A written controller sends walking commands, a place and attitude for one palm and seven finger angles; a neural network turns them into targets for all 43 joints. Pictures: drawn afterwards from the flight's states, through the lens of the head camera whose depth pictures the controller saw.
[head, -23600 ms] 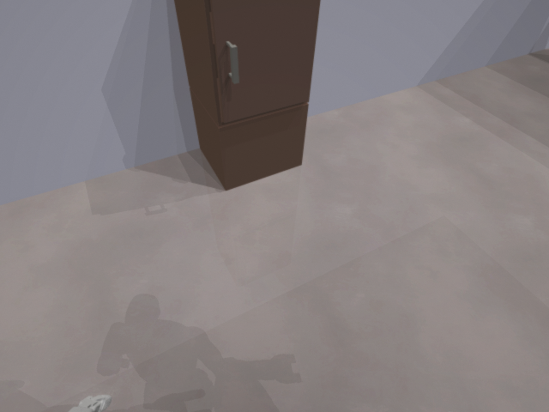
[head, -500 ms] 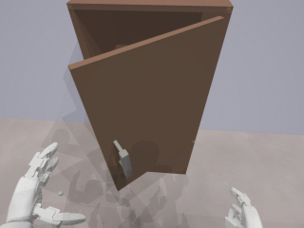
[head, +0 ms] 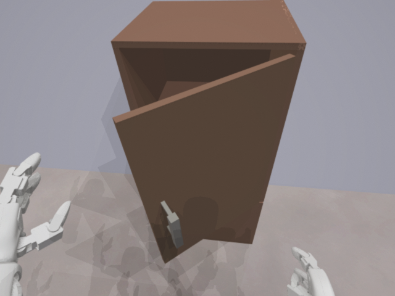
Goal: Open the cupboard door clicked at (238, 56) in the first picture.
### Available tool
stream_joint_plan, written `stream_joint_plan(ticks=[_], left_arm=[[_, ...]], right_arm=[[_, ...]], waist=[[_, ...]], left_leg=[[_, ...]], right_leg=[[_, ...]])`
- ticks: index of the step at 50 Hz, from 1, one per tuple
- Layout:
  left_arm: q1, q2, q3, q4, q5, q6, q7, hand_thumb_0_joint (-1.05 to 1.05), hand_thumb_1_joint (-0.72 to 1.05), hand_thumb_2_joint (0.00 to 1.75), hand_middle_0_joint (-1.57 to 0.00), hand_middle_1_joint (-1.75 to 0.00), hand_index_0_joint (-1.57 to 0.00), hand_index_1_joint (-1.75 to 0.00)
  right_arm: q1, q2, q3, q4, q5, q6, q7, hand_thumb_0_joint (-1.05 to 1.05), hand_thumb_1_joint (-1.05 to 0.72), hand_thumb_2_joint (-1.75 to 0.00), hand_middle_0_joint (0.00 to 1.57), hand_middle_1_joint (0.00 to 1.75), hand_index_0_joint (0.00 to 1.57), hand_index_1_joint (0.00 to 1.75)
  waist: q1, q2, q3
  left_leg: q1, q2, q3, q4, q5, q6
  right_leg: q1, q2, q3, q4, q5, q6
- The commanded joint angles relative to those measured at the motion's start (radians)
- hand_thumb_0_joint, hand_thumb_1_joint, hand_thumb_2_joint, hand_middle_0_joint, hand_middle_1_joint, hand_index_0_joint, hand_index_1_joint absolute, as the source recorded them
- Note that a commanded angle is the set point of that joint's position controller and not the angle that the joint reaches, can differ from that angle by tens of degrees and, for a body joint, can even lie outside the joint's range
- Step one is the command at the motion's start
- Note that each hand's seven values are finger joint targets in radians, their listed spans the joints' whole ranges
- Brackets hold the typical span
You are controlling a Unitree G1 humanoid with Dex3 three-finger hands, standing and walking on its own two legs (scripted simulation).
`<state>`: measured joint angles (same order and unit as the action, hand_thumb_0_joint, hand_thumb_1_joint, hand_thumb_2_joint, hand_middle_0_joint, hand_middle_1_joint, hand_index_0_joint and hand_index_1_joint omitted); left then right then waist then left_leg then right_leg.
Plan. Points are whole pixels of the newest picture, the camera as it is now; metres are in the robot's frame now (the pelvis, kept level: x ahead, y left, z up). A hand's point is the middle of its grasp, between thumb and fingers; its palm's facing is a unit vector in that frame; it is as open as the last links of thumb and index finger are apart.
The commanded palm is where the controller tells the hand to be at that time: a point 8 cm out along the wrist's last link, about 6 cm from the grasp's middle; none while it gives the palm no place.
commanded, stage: draw the hand back to the body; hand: left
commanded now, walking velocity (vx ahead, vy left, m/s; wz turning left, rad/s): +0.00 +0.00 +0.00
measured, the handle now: (171, 224) +0.31 +0.11 -0.08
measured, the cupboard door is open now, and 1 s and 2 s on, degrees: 40 40 40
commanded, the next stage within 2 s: step back with the hand held close in 0.44 s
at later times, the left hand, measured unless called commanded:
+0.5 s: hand (51, 224) +0.17 +0.24 +0.17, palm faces +0.45 -0.80 -0.41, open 7.4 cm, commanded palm +0.12 +0.28 +0.17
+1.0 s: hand (48, 228) +0.17 +0.24 +0.16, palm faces +0.33 -0.79 -0.51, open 7.4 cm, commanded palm +0.11 +0.28 +0.18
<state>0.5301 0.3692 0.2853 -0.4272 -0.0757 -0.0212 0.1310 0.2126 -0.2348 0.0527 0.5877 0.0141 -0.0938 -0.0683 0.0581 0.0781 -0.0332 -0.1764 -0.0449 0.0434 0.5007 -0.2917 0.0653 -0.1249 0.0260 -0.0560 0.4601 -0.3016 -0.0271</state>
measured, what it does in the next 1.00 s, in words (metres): stands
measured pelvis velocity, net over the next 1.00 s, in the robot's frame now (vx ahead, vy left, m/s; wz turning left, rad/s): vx -0.05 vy -0.01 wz -0.04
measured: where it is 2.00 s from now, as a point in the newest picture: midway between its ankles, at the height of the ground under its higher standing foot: outside the picture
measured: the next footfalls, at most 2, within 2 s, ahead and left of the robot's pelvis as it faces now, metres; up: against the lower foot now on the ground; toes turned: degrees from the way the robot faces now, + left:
right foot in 1.50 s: -0.26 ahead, -0.09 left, +0.00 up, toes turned +1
left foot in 1.92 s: -0.20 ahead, +0.10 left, +0.00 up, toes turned +1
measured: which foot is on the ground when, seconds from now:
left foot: down 0.00-1.00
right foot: down 0.00-1.00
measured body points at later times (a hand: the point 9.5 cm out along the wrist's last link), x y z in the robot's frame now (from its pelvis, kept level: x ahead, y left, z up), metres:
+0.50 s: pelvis -0.02 -0.02 +0.01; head -0.04 -0.05 +0.45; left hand +0.14 +0.28 +0.19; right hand +0.17 -0.25 -0.08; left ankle -0.01 +0.07 -0.74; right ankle -0.03 -0.10 -0.74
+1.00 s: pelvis -0.05 -0.01 +0.00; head -0.03 -0.02 +0.45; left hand +0.14 +0.28 +0.19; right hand +0.12 -0.27 -0.08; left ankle -0.01 +0.07 -0.74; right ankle -0.03 -0.10 -0.74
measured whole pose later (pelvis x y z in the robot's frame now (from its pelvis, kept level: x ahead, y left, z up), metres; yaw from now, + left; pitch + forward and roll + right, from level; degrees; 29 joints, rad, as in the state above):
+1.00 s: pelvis -0.05 -0.01 +0.00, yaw -2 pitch +0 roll -1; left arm 0.57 0.44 0.40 -0.47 -0.06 -0.15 0.13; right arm 0.16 -0.24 -0.02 0.58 0.01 0.01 -0.08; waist 0.00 0.03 0.03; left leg -0.26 -0.01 0.08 0.45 -0.19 0.05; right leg -0.23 0.05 -0.03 0.42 -0.19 -0.04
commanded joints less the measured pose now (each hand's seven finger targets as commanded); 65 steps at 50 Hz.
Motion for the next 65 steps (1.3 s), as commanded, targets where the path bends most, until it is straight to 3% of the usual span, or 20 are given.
stream_joint_plan(ticks=[1, 3, 7, 9, 15, 17, 26, 28, 29, 30, 32, 34, 37, 40, 43, 46, 51, 58, 62, 65], left_arm=[[-0.097, 0.197, 0.176, -0.206, -0.003, -0.078, 0.015, 0.00, 0.83, 0.87, -0.20, -0.30, -0.20, -0.30], [-0.130, 0.205, 0.194, -0.214, -0.005, -0.087, 0.013, 0.00, 0.90, 0.90, -0.20, -0.30, -0.20, -0.30], [-0.089, 0.132, 0.134, -0.134, -0.007, -0.084, -0.003, 0.00, 0.90, 0.90, -0.20, -0.30, -0.20, -0.30], [-0.109, 0.140, 0.132, -0.134, -0.005, -0.091, -0.005, 0.00, 0.90, 0.90, -0.20, -0.30, -0.20, -0.30], [-0.152, 0.219, 0.186, -0.223, 0.004, -0.117, 0.007, 0.00, 0.90, 0.90, -0.20, -0.30, -0.20, -0.30], [-0.137, 0.207, 0.183, -0.219, 0.001, -0.117, 0.009, 0.00, 0.90, 0.90, -0.20, -0.30, -0.20, -0.30], [-0.106, 0.150, 0.148, -0.117, -0.006, -0.124, -0.007, 0.00, 0.90, 0.90, -0.20, -0.30, -0.20, -0.30], [-0.202, 0.176, 0.149, -0.174, -0.001, -0.137, -0.006, 0.00, 0.90, 0.90, -0.20, -0.30, -0.20, -0.30], [-0.278, 0.294, 0.277, -0.207, 0.012, -0.178, 0.006, 0.00, 0.90, 0.90, -0.20, -0.30, -0.20, -0.30], [-0.272, 0.286, 0.269, -0.169, 0.019, -0.192, 0.004, 0.00, 0.90, 0.90, -0.20, -0.30, -0.20, -0.30], [-0.119, 0.193, 0.200, -0.094, 0.021, -0.182, -0.006, 0.00, 0.90, 0.90, -0.20, -0.30, -0.20, -0.30], [-0.069, 0.172, 0.181, -0.113, 0.021, -0.186, -0.009, 0.00, 0.90, 0.90, -0.20, -0.30, -0.20, -0.30], [-0.017, 0.189, 0.195, -0.174, 0.021, -0.192, 0.000, 0.00, 0.90, 0.90, -0.20, -0.30, -0.20, -0.30], [-0.006, 0.250, 0.252, -0.227, 0.018, -0.192, 0.012, 0.00, 0.90, 0.90, -0.20, -0.30, -0.20, -0.30], [0.017, 0.255, 0.265, -0.233, 0.013, -0.189, 0.020, 0.00, 0.90, 0.90, -0.20, -0.30, -0.20, -0.30], [0.038, 0.256, 0.272, -0.231, 0.011, -0.190, 0.025, 0.00, 0.90, 0.90, -0.20, -0.30, -0.20, -0.30], [0.055, 0.234, 0.251, -0.219, 0.014, -0.189, 0.028, 0.00, 0.90, 0.90, -0.20, -0.30, -0.20, -0.30], [0.014, 0.229, 0.240, -0.266, 0.039, -0.225, 0.042, 0.00, 0.90, 0.90, -0.20, -0.30, -0.20, -0.30], [-0.039, 0.226, 0.259, -0.318, 0.079, -0.236, 0.048, 0.00, 0.90, 0.90, -0.20, -0.30, -0.20, -0.30], [-0.042, 0.250, 0.287, -0.311, 0.085, -0.230, 0.049, 0.00, 0.90, 0.90, -0.20, -0.30, -0.20, -0.30]], right_arm=[[-0.130, -0.108, -0.049, -0.145, 0.002, -0.055, -0.007, 0.00, -0.90, -0.90, 0.20, 0.30, 0.20, 0.30], [-0.134, -0.108, -0.053, -0.139, 0.002, -0.055, -0.007, 0.00, -0.90, -0.90, 0.20, 0.30, 0.20, 0.30], [-0.138, -0.115, -0.060, -0.129, 0.000, -0.043, 0.002, 0.00, -0.90, -0.90, 0.20, 0.30, 0.20, 0.30], [-0.146, -0.118, -0.063, -0.130, 0.000, -0.039, 0.001, 0.00, -0.90, -0.90, 0.20, 0.30, 0.20, 0.30], [-0.160, -0.113, -0.062, -0.118, -0.008, -0.062, -0.010, 0.00, -0.90, -0.90, 0.20, 0.30, 0.20, 0.30], [-0.161, -0.105, -0.060, -0.114, -0.008, -0.070, -0.013, 0.00, -0.90, -0.90, 0.20, 0.30, 0.20, 0.30], [-0.166, -0.105, -0.072, -0.094, -0.006, -0.070, -0.009, 0.00, -0.90, -0.90, 0.20, 0.30, 0.20, 0.30], [-0.175, -0.108, -0.071, -0.093, -0.007, -0.076, -0.009, 0.00, -0.90, -0.90, 0.20, 0.30, 0.20, 0.30], [-0.156, -0.125, -0.073, -0.127, 0.005, -0.056, -0.012, 0.00, -0.90, -0.90, 0.20, 0.30, 0.20, 0.30], [-0.153, -0.114, -0.073, -0.111, -0.001, -0.043, -0.014, 0.00, -0.90, -0.90, 0.20, 0.30, 0.20, 0.30], [-0.156, -0.113, -0.079, -0.109, -0.010, -0.021, -0.009, 0.00, -0.90, -0.90, 0.20, 0.30, 0.20, 0.30], [-0.148, -0.120, -0.086, -0.118, -0.008, -0.007, -0.005, 0.00, -0.90, -0.90, 0.20, 0.30, 0.20, 0.30], [-0.147, -0.121, -0.092, -0.137, -0.007, 0.010, -0.010, 0.00, -0.90, -0.90, 0.20, 0.30, 0.20, 0.30], [-0.156, -0.117, -0.098, -0.151, -0.006, 0.028, -0.018, 0.00, -0.90, -0.90, 0.20, 0.30, 0.20, 0.30], [-0.153, -0.111, -0.102, -0.169, -0.001, 0.042, -0.023, 0.00, -0.90, -0.90, 0.20, 0.30, 0.20, 0.30], [-0.158, -0.111, -0.103, -0.175, 0.000, 0.049, -0.027, 0.00, -0.90, -0.90, 0.20, 0.30, 0.20, 0.30], [-0.151, -0.119, -0.104, -0.177, -0.001, 0.048, -0.024, 0.00, -0.90, -0.90, 0.20, 0.30, 0.20, 0.30], [-0.125, -0.139, -0.102, -0.184, -0.008, 0.025, -0.023, 0.00, -0.90, -0.90, 0.20, 0.30, 0.20, 0.30], [-0.130, -0.148, -0.103, -0.194, -0.025, 0.001, -0.034, 0.00, -0.90, -0.90, 0.20, 0.30, 0.20, 0.30], [-0.119, -0.129, -0.109, -0.186, -0.036, -0.016, -0.028, 0.00, -0.90, -0.90, 0.20, 0.30, 0.20, 0.30]], waist=[[0.006, -0.008, -0.034], [0.005, -0.008, -0.034], [0.002, -0.024, 0.011], [0.002, -0.046, 0.021], [0.014, 0.013, -0.046], [0.013, 0.026, -0.033], [0.004, -0.046, 0.046], [0.001, -0.023, 0.014], [-0.038, -0.076, 0.077], [-0.039, -0.086, 0.082], [-0.041, -0.106, 0.043], [-0.043, -0.055, -0.020], [-0.042, -0.009, -0.120], [-0.041, -0.055, -0.165], [-0.044, -0.087, -0.163], [-0.043, -0.048, -0.143], [-0.046, -0.039, -0.087], [-0.058, -0.010, -0.013], [-0.040, 0.139, -0.026], [-0.038, 0.075, -0.062]], left_leg=[[0.082, 0.093, -0.097, -0.104, 0.353, -0.066], [0.093, 0.089, -0.089, -0.109, 0.324, -0.058], [0.094, 0.087, -0.081, -0.129, 0.287, -0.050], [0.087, 0.081, -0.078, -0.137, 0.230, -0.042], [0.111, 0.067, -0.068, -0.128, 0.238, -0.036], [0.114, 0.065, -0.066, -0.129, 0.240, -0.036], [0.120, 0.065, -0.051, -0.141, 0.195, -0.028], [0.134, 0.060, -0.047, -0.135, 0.193, -0.023], [0.080, 0.076, -0.087, -0.093, 0.132, -0.009], [0.069, 0.071, -0.099, -0.074, 0.113, -0.011], [0.085, 0.074, -0.082, -0.056, 0.152, -0.011], [0.092, 0.082, -0.071, -0.058, 0.197, -0.013], [0.096, 0.101, -0.067, -0.078, 0.316, -0.017], [0.081, 0.108, -0.068, -0.069, 0.395, -0.019], [0.047, 0.112, -0.076, -0.062, 0.403, -0.023], [0.018, 0.119, -0.088, -0.072, 0.411, -0.022], [-0.069, 0.128, -0.118, -0.109, 0.246, -0.014], [-0.225, 0.148, -0.181, -0.182, -0.160, 0.010], [-0.478, 0.275, -0.343, -0.414, -0.453, 0.055], [-0.433, 0.302, -0.353, -0.394, -0.379, 0.078]], right_leg=[[-0.005, -0.029, 0.042, -0.085, 0.248, -0.008], [-0.001, -0.028, 0.049, -0.101, 0.245, -0.008], [-0.006, -0.029, 0.047, -0.122, 0.226, -0.004], [-0.008, -0.028, 0.051, -0.137, 0.192, -0.002], [0.035, -0.036, 0.071, -0.157, 0.220, -0.008], [0.028, -0.037, 0.074, -0.161, 0.226, -0.007], [-0.015, -0.035, 0.084, -0.206, 0.172, 0.003], [-0.010, -0.039, 0.092, -0.211, 0.172, 0.004], [-0.129, -0.088, 0.204, -0.262, 0.182, 0.016], [-0.139, -0.112, 0.216, -0.275, 0.180, 0.006], [-0.148, -0.122, 0.200, -0.261, 0.218, 0.017], [-0.120, -0.124, 0.183, -0.224, 0.274, 0.026], [-0.047, -0.115, 0.150, -0.142, 0.426, 0.030], [-0.014, -0.110, 0.141, -0.097, 0.523, 0.028], [-0.014, -0.107, 0.147, -0.075, 0.529, 0.021], [-0.029, -0.100, 0.146, -0.059, 0.499, 0.016], [-0.060, -0.084, 0.156, -0.083, 0.305, 0.014], [-0.090, -0.061, 0.165, -0.112, -0.031, 0.008], [0.142, 0.047, 0.090, 0.224, 0.075, 0.039], [0.115, 0.052, 0.106, 0.331, 0.024, 0.036]])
